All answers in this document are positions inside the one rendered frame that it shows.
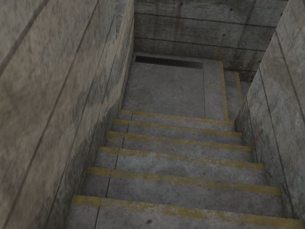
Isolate stairs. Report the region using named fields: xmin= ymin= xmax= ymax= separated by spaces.
xmin=64 ymin=109 xmax=304 ymax=229
xmin=223 ymin=70 xmax=252 ymax=122

